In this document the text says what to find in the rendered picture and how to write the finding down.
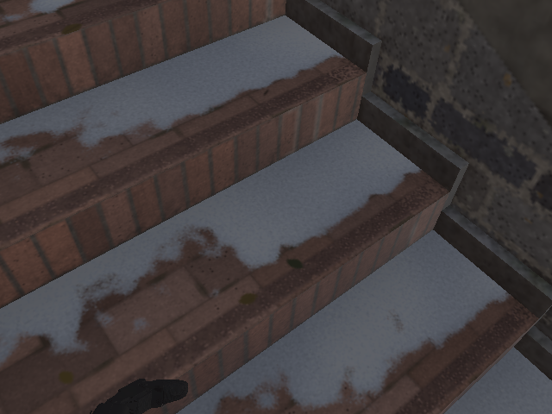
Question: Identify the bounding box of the left robot hand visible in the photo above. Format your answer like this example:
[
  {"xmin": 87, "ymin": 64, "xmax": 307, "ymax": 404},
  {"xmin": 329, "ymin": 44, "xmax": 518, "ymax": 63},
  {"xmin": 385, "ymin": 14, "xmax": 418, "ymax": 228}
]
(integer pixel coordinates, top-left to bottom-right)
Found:
[{"xmin": 90, "ymin": 379, "xmax": 188, "ymax": 414}]

